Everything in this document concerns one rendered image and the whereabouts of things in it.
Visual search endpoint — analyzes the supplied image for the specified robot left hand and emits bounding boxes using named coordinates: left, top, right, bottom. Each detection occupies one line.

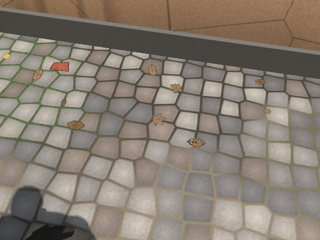
left=25, top=224, right=75, bottom=240

